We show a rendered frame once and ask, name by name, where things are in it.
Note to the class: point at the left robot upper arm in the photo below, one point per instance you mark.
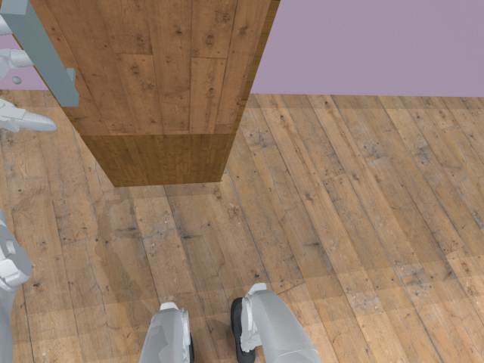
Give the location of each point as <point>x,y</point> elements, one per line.
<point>15,269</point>

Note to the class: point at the left robot thigh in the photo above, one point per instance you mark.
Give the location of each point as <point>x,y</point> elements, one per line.
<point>167,336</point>

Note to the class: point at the right robot foot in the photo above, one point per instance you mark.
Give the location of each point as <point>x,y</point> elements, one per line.
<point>247,356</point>

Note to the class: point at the robot left hand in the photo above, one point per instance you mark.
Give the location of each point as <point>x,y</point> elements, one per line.
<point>12,118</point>

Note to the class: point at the cupboard door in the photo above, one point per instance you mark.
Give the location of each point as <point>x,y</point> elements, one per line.
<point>155,67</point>

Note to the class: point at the handle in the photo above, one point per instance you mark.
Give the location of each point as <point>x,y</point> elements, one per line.
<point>23,22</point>

